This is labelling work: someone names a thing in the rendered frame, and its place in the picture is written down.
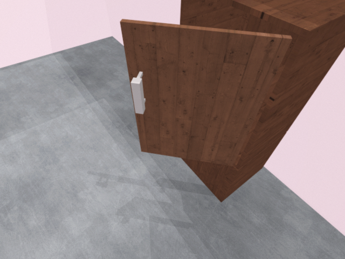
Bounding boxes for handle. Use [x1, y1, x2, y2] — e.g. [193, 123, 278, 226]
[131, 72, 146, 114]

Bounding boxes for cupboard door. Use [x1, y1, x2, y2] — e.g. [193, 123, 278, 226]
[120, 19, 292, 166]

